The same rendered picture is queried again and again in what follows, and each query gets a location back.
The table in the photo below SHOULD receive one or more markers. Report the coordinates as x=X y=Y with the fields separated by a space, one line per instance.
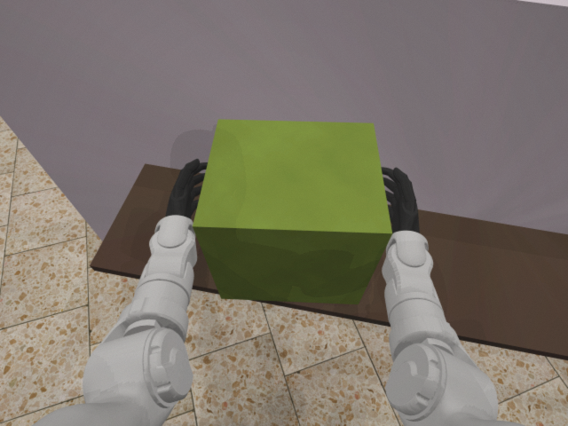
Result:
x=500 y=285

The left robot forearm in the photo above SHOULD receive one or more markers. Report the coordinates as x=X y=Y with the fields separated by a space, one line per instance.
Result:
x=164 y=289

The robot right hand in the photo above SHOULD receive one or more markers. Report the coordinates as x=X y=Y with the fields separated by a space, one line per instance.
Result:
x=403 y=210

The right robot upper arm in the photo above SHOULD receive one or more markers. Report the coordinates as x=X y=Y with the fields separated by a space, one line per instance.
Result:
x=430 y=387

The right robot forearm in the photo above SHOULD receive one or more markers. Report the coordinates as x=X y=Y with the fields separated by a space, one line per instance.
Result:
x=414 y=311

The carton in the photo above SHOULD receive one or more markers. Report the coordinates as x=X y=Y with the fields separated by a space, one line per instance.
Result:
x=293 y=211

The robot left hand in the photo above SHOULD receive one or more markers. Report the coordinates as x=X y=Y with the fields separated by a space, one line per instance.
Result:
x=181 y=198

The left robot upper arm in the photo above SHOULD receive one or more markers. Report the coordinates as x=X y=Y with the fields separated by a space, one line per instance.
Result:
x=134 y=380

